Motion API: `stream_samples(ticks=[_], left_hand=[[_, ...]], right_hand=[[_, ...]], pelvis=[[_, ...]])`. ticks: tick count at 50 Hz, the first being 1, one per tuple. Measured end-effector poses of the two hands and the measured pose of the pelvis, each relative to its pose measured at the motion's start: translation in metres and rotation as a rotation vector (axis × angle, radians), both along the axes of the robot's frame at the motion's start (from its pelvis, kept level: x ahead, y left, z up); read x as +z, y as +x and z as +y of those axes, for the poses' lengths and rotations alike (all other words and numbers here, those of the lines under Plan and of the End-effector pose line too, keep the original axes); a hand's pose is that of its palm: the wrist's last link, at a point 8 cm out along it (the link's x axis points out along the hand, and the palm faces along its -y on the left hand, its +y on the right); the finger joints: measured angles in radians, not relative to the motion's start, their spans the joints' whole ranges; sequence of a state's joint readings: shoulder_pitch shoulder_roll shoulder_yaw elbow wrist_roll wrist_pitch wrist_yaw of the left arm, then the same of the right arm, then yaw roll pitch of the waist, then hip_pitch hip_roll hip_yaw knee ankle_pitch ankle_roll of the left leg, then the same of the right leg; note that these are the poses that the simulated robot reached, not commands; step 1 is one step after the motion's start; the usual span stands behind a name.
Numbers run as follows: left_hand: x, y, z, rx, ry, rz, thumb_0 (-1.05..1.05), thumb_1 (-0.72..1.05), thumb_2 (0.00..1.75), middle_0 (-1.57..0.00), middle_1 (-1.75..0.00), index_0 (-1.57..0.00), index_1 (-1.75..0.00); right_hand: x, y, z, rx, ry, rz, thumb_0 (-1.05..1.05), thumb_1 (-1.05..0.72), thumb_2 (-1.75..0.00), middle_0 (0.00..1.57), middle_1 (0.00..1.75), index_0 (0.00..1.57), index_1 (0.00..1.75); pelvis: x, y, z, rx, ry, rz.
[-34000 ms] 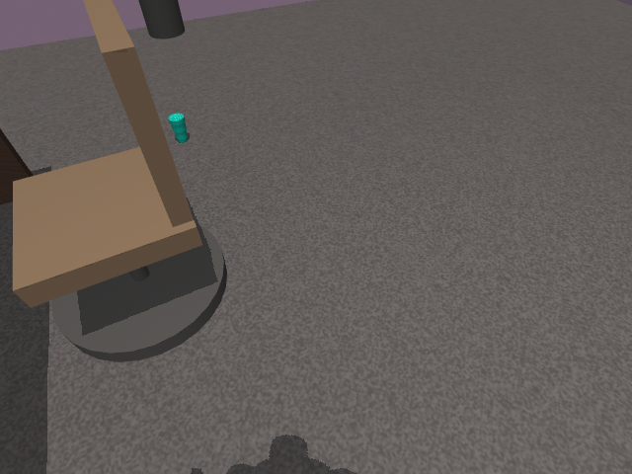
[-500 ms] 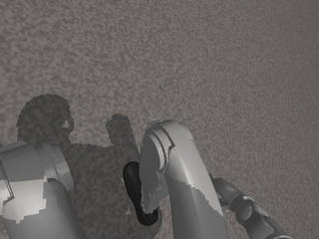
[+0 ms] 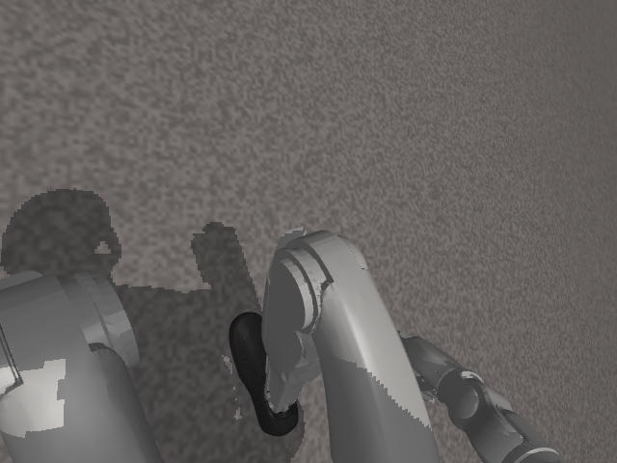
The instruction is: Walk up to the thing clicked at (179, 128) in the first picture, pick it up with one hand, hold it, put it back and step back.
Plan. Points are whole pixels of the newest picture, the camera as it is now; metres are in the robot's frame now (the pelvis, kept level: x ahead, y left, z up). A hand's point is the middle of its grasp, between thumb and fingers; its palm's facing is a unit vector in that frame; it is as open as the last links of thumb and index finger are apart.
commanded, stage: open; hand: left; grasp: from the side
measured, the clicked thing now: out of the picture +0.43 +0.34 -0.21
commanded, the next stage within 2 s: withdraw in 0.34 s
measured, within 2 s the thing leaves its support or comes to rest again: rests again in 0.72 s
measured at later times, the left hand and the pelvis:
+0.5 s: hand out of the picture +0.43 +0.35 -0.16, palm faces +0.54 -0.84 +0.00, open 16.0 cm; pelvis +0.00 +0.00 +0.00, yaw -1 degrees
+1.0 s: hand out of the picture +0.39 +0.42 -0.08, palm faces +0.50 -0.86 -0.11, open 17.6 cm; pelvis +0.00 +0.00 +0.02, yaw +2 degrees
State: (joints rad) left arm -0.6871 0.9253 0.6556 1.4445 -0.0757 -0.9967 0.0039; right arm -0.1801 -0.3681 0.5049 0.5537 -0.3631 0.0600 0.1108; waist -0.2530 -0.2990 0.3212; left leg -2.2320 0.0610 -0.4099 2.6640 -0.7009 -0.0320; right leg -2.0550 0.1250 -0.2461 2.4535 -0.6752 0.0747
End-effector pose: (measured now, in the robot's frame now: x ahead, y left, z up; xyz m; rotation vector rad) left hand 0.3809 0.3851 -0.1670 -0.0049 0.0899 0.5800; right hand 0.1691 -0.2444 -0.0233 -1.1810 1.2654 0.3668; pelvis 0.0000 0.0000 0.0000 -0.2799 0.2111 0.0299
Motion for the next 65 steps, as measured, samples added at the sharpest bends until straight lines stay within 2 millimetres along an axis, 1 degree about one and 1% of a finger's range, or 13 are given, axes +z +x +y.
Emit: stream_samples(ticks=[5,9,24,28,32,38,44,47,51,54,57,61,65], left_hand=[[0.003,0.003,0.000,-0.011,0.007,-0.018,-0.03,-0.41,0.74,-0.80,-0.89,-0.76,-0.84],[0.008,0.006,0.001,-0.014,0.013,-0.035,-0.02,-0.42,0.58,-0.72,-0.75,-0.71,-0.71],[0.008,0.006,0.001,-0.012,-0.002,-0.029,-0.01,-0.50,0.20,-0.32,-0.29,-0.33,-0.27],[0.007,0.005,0.001,-0.017,0.002,-0.037,-0.01,-0.53,0.14,-0.21,-0.19,-0.22,-0.17],[0.014,0.005,0.009,-0.007,0.014,-0.070,-0.01,-0.55,0.11,-0.14,-0.13,-0.15,-0.11],[0.046,-0.001,0.038,0.003,0.072,-0.114,-0.01,-0.56,0.08,-0.08,-0.09,-0.10,-0.07],[0.084,-0.019,0.067,-0.010,0.087,-0.093,-0.01,-0.59,0.05,-0.06,-0.07,-0.08,-0.05],[0.093,-0.028,0.071,-0.030,0.070,-0.059,-0.01,-0.59,0.04,-0.05,-0.06,-0.08,-0.04],[0.093,-0.037,0.075,-0.053,0.068,0.089,-0.01,-0.56,0.04,-0.05,-0.06,-0.07,-0.04],[0.102,-0.044,0.079,-0.044,0.080,0.168,-0.01,-0.54,0.05,-0.06,-0.06,-0.07,-0.05],[0.122,-0.053,0.089,-0.009,0.117,0.230,-0.01,-0.53,0.06,-0.07,-0.07,-0.07,-0.06],[0.159,-0.070,0.102,0.046,0.183,0.307,-0.01,-0.52,0.06,-0.07,-0.07,-0.07,-0.06],[0.195,-0.092,0.103,0.070,0.239,0.403,-0.01,-0.52,0.07,-0.06,-0.06,-0.06,-0.06]], right_hand=[[0.000,0.000,0.002,0.002,-0.001,-0.003,-0.01,-0.92,-0.90,0.21,0.30,0.21,0.30],[0.001,-0.001,0.003,-0.002,0.003,-0.008,-0.01,-0.92,-0.90,0.21,0.30,0.21,0.30],[0.004,-0.001,0.008,-0.004,0.011,-0.013,-0.01,-0.91,-0.90,0.21,0.30,0.21,0.30],[0.004,0.000,0.008,0.000,0.007,-0.015,-0.01,-0.91,-0.90,0.21,0.30,0.21,0.30],[0.005,0.000,0.008,-0.004,0.004,-0.022,-0.01,-0.90,-0.90,0.21,0.30,0.21,0.30],[0.004,0.000,0.006,-0.048,0.019,-0.040,-0.01,-0.90,-0.90,0.21,0.30,0.21,0.30],[0.001,0.003,0.004,-0.116,0.077,-0.070,-0.01,-0.90,-0.90,0.21,0.30,0.21,0.30],[-0.003,0.005,0.005,-0.143,0.108,-0.082,0.00,-0.89,-0.89,0.21,0.30,0.21,0.30],[-0.005,0.007,0.005,-0.233,0.151,-0.113,0.00,-0.89,-0.90,0.21,0.30,0.21,0.30],[-0.006,0.008,0.006,-0.286,0.183,-0.118,0.00,-0.90,-0.90,0.21,0.31,0.21,0.30],[-0.006,0.007,0.006,-0.340,0.211,-0.123,0.00,-0.92,-0.91,0.21,0.31,0.21,0.30],[-0.006,0.003,0.003,-0.418,0.246,-0.121,0.00,-0.92,-0.91,0.21,0.30,0.21,0.30],[-0.004,0.002,0.000,-0.495,0.288,-0.111,0.00,-0.91,-0.91,0.20,0.30,0.21,0.30]], pelvis=[[0.000,-0.001,0.001,-0.002,-0.003,-0.003],[0.000,-0.001,0.002,-0.004,-0.005,-0.004],[0.002,-0.001,0.003,-0.009,-0.010,0.000],[0.002,-0.002,0.003,-0.008,-0.010,-0.006],[0.002,-0.003,0.003,-0.007,-0.010,-0.008],[0.005,-0.002,0.001,0.000,-0.003,0.012],[0.012,0.001,-0.001,0.014,0.012,0.068],[0.015,0.001,-0.001,0.021,0.018,0.089],[0.020,0.002,-0.003,0.032,0.035,0.122],[0.026,0.002,-0.005,0.044,0.046,0.149],[0.034,0.003,-0.008,0.056,0.057,0.179],[0.046,0.004,-0.010,0.071,0.070,0.226],[0.064,0.006,-0.011,0.085,0.086,0.280]])
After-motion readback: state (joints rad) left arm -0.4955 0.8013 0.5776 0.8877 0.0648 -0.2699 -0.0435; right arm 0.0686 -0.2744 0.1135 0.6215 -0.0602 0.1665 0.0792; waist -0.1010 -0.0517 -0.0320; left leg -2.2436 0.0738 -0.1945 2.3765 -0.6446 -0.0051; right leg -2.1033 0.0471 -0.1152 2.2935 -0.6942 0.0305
